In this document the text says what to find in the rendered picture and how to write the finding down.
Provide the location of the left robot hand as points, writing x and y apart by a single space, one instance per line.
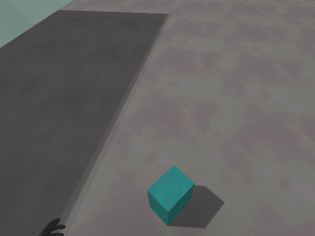
51 226

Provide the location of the carton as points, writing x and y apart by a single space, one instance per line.
170 194

